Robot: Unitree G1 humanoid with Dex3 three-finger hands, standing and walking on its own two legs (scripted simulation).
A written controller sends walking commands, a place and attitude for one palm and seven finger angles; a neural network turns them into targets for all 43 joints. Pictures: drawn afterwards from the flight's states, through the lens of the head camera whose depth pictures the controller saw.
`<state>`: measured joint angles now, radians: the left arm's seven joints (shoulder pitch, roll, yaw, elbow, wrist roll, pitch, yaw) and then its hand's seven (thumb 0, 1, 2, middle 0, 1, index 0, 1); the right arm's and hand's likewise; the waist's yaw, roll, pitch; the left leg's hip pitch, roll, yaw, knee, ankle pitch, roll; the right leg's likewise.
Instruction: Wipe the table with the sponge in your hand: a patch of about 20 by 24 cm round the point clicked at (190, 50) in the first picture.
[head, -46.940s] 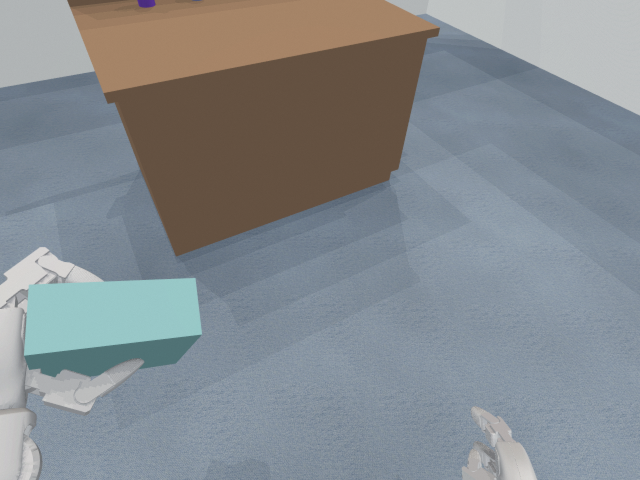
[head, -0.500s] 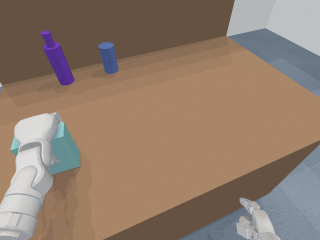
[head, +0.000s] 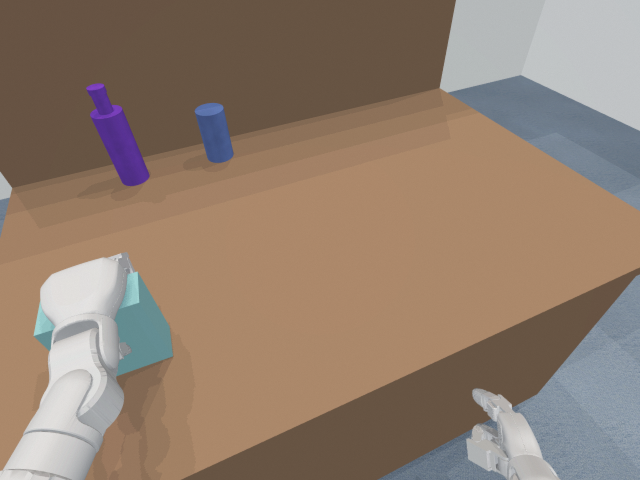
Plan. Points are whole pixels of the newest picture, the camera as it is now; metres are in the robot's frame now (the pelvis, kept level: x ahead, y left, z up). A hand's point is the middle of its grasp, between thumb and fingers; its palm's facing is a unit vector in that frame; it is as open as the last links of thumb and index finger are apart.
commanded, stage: wipe back along the first lane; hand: left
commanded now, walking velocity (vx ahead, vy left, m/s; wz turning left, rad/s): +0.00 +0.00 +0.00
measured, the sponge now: (118, 339) +0.27 +0.32 +0.02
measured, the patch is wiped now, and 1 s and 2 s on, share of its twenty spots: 1.00 1.00 1.00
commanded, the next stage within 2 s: lift the sponge slowly off the table in 1.10 s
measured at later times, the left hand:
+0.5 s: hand (111, 337) +0.24 +0.29 +0.07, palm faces +0.05 -0.08 -1.00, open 10.0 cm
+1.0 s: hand (113, 372) +0.20 +0.27 +0.08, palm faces +0.12 -0.12 -0.99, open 10.0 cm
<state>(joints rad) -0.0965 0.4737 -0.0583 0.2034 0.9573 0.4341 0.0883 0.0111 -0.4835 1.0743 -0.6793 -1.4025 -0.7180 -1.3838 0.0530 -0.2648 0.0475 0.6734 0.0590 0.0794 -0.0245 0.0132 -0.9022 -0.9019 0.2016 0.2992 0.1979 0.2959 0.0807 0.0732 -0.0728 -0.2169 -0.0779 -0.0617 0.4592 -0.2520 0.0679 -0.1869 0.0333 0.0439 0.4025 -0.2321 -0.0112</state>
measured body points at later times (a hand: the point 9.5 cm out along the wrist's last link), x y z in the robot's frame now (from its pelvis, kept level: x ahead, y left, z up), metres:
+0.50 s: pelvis +0.01 -0.02 +0.00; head -0.01 -0.05 +0.45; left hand +0.24 +0.29 +0.13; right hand +0.25 -0.24 -0.08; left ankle -0.01 +0.07 -0.74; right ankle -0.01 -0.13 -0.74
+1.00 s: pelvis +0.00 -0.01 +0.00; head -0.04 -0.04 +0.44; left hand +0.19 +0.27 +0.13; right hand +0.25 -0.21 -0.06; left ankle -0.01 +0.07 -0.74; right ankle -0.01 -0.13 -0.74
